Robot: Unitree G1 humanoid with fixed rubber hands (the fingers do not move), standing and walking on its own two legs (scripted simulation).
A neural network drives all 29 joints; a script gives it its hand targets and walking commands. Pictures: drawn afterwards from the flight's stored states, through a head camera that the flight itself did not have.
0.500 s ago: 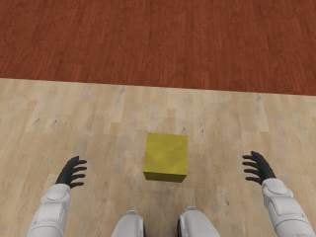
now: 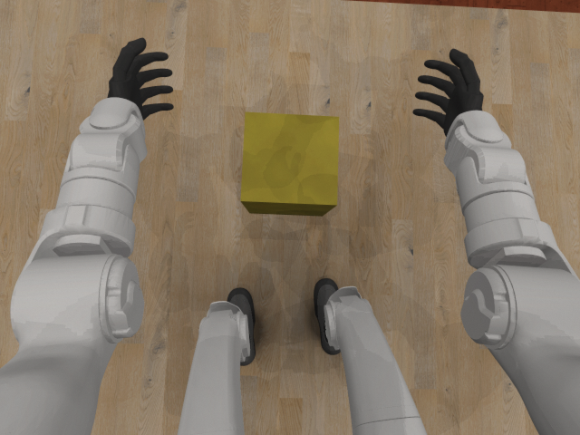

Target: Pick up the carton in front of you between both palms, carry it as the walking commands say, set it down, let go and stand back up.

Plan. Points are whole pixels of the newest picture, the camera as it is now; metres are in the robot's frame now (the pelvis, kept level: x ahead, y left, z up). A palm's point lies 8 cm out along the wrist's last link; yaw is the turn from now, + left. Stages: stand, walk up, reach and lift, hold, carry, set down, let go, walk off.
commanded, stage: reach and lift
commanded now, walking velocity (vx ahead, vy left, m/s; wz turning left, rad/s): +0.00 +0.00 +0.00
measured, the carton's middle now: (288, 171) +0.53 -0.05 -0.53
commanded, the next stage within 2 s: none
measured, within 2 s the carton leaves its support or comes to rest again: leaves its support in 1.94 s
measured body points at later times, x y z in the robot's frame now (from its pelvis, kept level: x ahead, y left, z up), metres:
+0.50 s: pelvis +0.03 +0.00 -0.10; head +0.37 +0.00 +0.20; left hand +0.57 +0.14 -0.26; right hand +0.51 -0.24 -0.25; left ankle +0.10 +0.13 -0.62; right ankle +0.10 -0.12 -0.62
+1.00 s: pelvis -0.02 +0.01 -0.27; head +0.35 -0.01 -0.03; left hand +0.57 +0.14 -0.45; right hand +0.51 -0.23 -0.45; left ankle +0.10 +0.13 -0.62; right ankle +0.09 -0.12 -0.62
